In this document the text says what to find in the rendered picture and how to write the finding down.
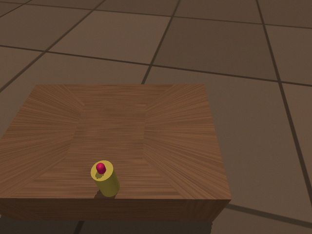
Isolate bottle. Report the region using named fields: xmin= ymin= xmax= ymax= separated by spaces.
xmin=91 ymin=160 xmax=120 ymax=197

